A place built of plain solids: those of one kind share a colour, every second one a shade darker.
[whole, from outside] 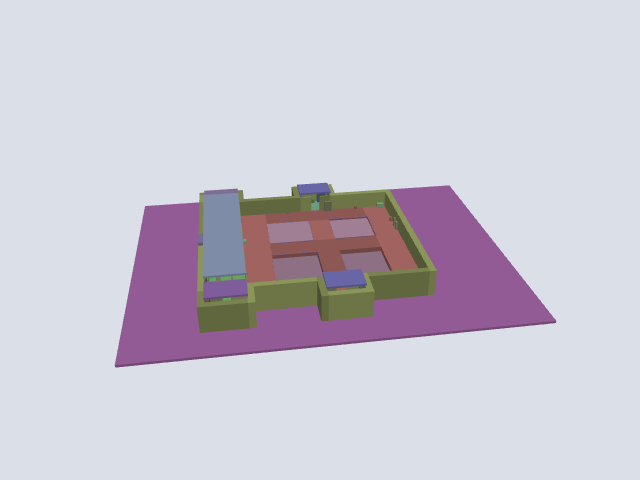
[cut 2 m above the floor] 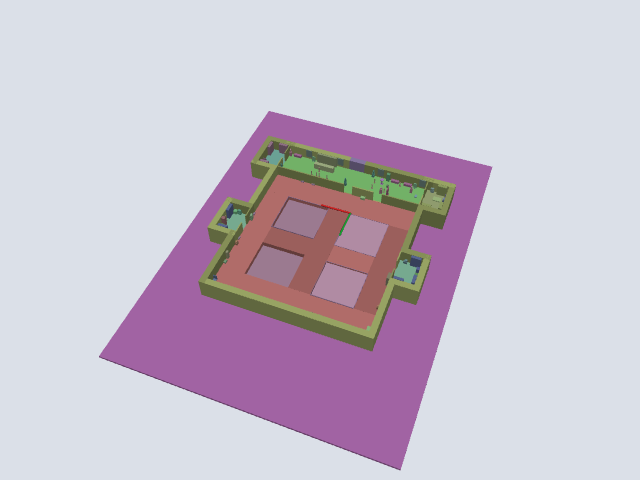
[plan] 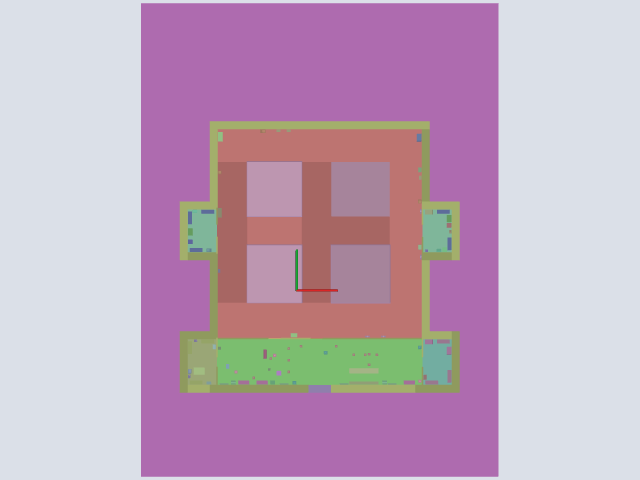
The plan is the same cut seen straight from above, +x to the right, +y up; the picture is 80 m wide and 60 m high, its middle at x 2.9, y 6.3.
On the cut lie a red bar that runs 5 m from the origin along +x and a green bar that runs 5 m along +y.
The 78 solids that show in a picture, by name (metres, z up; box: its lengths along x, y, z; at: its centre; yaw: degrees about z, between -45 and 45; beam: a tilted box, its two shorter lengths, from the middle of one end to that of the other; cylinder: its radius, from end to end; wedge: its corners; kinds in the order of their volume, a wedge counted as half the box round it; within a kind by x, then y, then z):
{
 "ground_under_all_1": {"box": [44.71, 59.2, 0.4], "at": [2.87, 6.3, -1.68]},
 "wall_1": {"box": [1.0, 7.7, 4.3], "at": [-14.13, -8.96, 0.62]},
 "wall_2": {"box": [1.0, 7.35, 4.3], "at": [-14.13, 7.45, 0.62]},
 "wall_3": {"box": [4.75, 1.0, 4.3], "at": [-12.26, -5.6, 0.62]},
 "wall_4": {"box": [4.75, 1.0, 4.3], "at": [-12.26, 4.27, 0.62]},
 "wall_5": {"box": [4.75, 1.0, 4.3], "at": [-12.26, 10.62, 0.62]},
 "wall_6": {"box": [5.55, 1.0, 4.3], "at": [-11.86, -12.31, 0.62]},
 "wall_7": {"box": [1.0, 10.81, 4.3], "at": [-10.38, -0.7, 0.62]},
 "wall_8": {"box": [1.0, 10.95, 4.3], "at": [-10.38, 15.67, 0.62]},
 "wall_9": {"box": [0.2, 2.0, 4.3], "at": [-9.98, 5.69, 0.62]},
 "wall_10": {"box": [0.2, 2.13, 4.3], "at": [-9.98, 9.26, 0.62]},
 "wall_11": {"box": [6.55, 0.2, 4.3], "at": [-6.81, -6.0, 0.62]},
 "wall_12": {"box": [12.35, 1.0, 4.3], "at": [-4.71, -12.31, 0.62]},
 "wall_13": {"box": [3.75, 0.2, 4.3], "at": [-0.15, -6.0, 0.62]},
 "wall_14": {"box": [27.5, 1.0, 4.3], "at": [2.87, 20.65, 0.62]},
 "wall_15": {"box": [12.6, 0.2, 4.3], "at": [9.52, -6.0, 0.62]},
 "wall_16": {"box": [12.35, 1.0, 4.3], "at": [10.45, -12.31, 0.62]},
 "wall_17": {"box": [0.2, 2.45, 4.3], "at": [15.72, -10.78, 0.62]},
 "wall_18": {"box": [0.2, 2.13, 4.3], "at": [15.72, 5.63, 0.62]},
 "wall_19": {"box": [0.2, 2.01, 4.3], "at": [15.72, 9.2, 0.62]},
 "wall_20": {"box": [1.0, 10.81, 4.3], "at": [16.12, -0.7, 0.62]},
 "wall_21": {"box": [1.0, 10.95, 4.3], "at": [16.12, 15.67, 0.62]},
 "wall_22": {"box": [5.55, 1.0, 4.3], "at": [17.59, -12.31, 0.62]},
 "wall_23": {"box": [4.75, 1.0, 4.3], "at": [18.0, -5.6, 0.62]},
 "wall_24": {"box": [4.75, 1.0, 4.3], "at": [18.0, 4.27, 0.62]},
 "wall_25": {"box": [4.75, 1.0, 4.3], "at": [18.0, 10.62, 0.62]},
 "wall_26": {"box": [1.0, 7.7, 4.3], "at": [19.87, -8.96, 0.62]},
 "wall_27": {"box": [1.0, 7.35, 4.3], "at": [19.87, 7.45, 0.62]},
 "floor_gang_1": {"box": [3.8, 17.6, 1.53], "at": [-8.08, 7.25, -0.77]},
 "floor_gang_2": {"box": [6.8, 3.6, 1.53], "at": [-2.78, 7.45, -0.77]},
 "floor_gang_3": {"box": [3.7, 17.6, 1.53], "at": [2.47, 7.25, -0.77]},
 "floor_gang_4": {"box": [25.7, 4.45, 1.53], "at": [2.87, -3.78, -0.77]},
 "floor_gang_5": {"box": [25.7, 4.2, 1.53], "at": [2.87, 18.14, -0.77]},
 "floor_gang_6": {"box": [7.3, 3.6, 1.53], "at": [7.97, 7.45, -0.77]},
 "floor_gang_7": {"box": [4.1, 17.6, 1.53], "at": [13.67, 7.25, -0.77]},
 "floor_foyer_1": {"box": [25.7, 5.9, 1.53], "at": [2.87, -8.96, -0.77]},
 "step_tier_1": {"box": [6.8, 7.2, 1.53], "at": [-2.78, 2.04, -0.77]},
 "step_tier_2": {"box": [6.8, 6.8, 1.3], "at": [-2.78, 12.64, -0.88]},
 "step_tier_3": {"box": [7.3, 7.2, 0.9], "at": [7.97, 2.04, -1.08]},
 "step_tier_4": {"box": [7.3, 6.8, 0.73], "at": [7.97, 12.64, -1.17]},
 "floor_side_1": {"box": [3.75, 5.55, 1.53], "at": [-11.86, 7.45, -0.77]},
 "floor_side_2": {"box": [3.75, 5.55, 1.53], "at": [17.59, 7.45, -0.77]},
 "ceil_foyer_1": {"box": [25.7, 5.9, 0.3], "at": [2.87, -8.96, 4.35]},
 "floor_cloaks_1": {"box": [3.75, 5.9, 1.53], "at": [-11.86, -8.96, -0.77]},
 "floor_store_1": {"box": [3.75, 5.9, 1.53], "at": [17.59, -8.96, -0.77]},
 "door_leaf_1": {"box": [2.8, 0.97, 4.8], "at": [2.87, -12.32, 0.87]},
 "ceil_side_1": {"box": [3.75, 5.55, 0.3], "at": [-11.86, 7.45, 3.4]},
 "ceil_side_2": {"box": [3.75, 5.55, 0.3], "at": [17.59, 7.45, 3.4]},
 "shelves_side_1": {"box": [0.5, 1.6, 2.0], "at": [-13.35, 9.07, 1.0]},
 "shelves_side_2": {"box": [1.6, 0.5, 2.0], "at": [-12.58, 5.05, 1.0]},
 "shelves_side_3": {"box": [1.6, 0.5, 2.0], "at": [-11.13, 9.84, 1.0]},
 "shelves_side_4": {"box": [1.6, 0.5, 2.0], "at": [18.32, 9.84, 1.0]},
 "shelves_side_5": {"box": [0.5, 1.6, 2.0], "at": [19.09, 5.82, 1.0]},
 "ceil_cloaks_1": {"box": [3.75, 5.9, 0.3], "at": [-11.86, -8.96, 3.4]},
 "ceil_store_1": {"box": [3.75, 5.9, 0.3], "at": [17.59, -8.96, 3.4]},
 "bar_foyer_1": {"box": [3.65, 0.4, 2.1], "at": [8.39, -11.57, 1.05]},
 "bar_foyer_2": {"box": [3.65, 0.65, 1.1], "at": [8.39, -10.05, 0.55]},
 "shelves_cloaks_1": {"box": [0.5, 1.6, 2.0], "at": [-13.35, -7.16, 1.0]},
 "shelves_cloaks_2": {"box": [1.6, 0.5, 2.0], "at": [-12.58, -11.53, 1.0]},
 "shelves_cloaks_3": {"box": [1.6, 0.5, 2.0], "at": [-11.13, -6.38, 1.0]},
 "shelves_store_1": {"box": [1.6, 0.5, 2.0], "at": [16.87, -11.53, 1.0]},
 "shelves_store_2": {"box": [1.6, 0.5, 2.0], "at": [18.32, -6.38, 1.0]},
 "shelves_store_3": {"box": [0.5, 1.6, 2.0], "at": [19.09, -10.76, 1.0]},
 "step_strewn_pallet_flat_1": {"box": [1.36, 0.91, 1.69], "at": [-12.2, -10.09, -0.68]},
 "lockers_1": {"box": [0.48, 1.2, 1.8], "at": [-9.61, 9.71, 0.9]},
 "poster_case_foyer_1": {"box": [1.1, 0.14, 1.6], "at": [-9.08, -11.71, 1.3]},
 "poster_case_foyer_2": {"box": [1.1, 0.14, 1.6], "at": [-1.58, -11.71, 1.3]},
 "poster_case_foyer_3": {"box": [1.1, 0.14, 1.6], "at": [5.92, -11.71, 1.3]},
 "poster_case_foyer_4": {"box": [1.1, 0.14, 1.6], "at": [11.92, -11.71, 1.3]},
 "bench_foyer_1": {"box": [1.4, 0.5, 0.46], "at": [-6.63, -11.53, 0.22]},
 "bench_foyer_2": {"box": [1.4, 0.5, 0.46], "at": [-4.33, -11.53, 0.22]},
 "bench_foyer_3": {"box": [1.4, 0.5, 0.46], "at": [14.07, -11.53, 0.22]},
 "fridge_side_1": {"box": [0.6, 0.6, 1.8], "at": [19.04, 8.12, 0.9]},
 "case_1": {"box": [0.6, 1.2, 0.66], "at": [-9.54, 19.2, 0.42]},
 "kerb_1": {"box": [6.96, 0.07, 0.07], "at": [-2.79, 9.21, 0.03]},
 "kerb_2": {"box": [6.96, 0.1, 0.1], "at": [-2.79, 16.09, 0.05]},
 "kerb_3": {"box": [7.47, 0.09, 0.14], "at": [7.99, 5.69, 0.06]},
 "kerb_4": {"box": [0.1, 7.2, 0.14], "at": [11.67, 2.04, 0.06]}
}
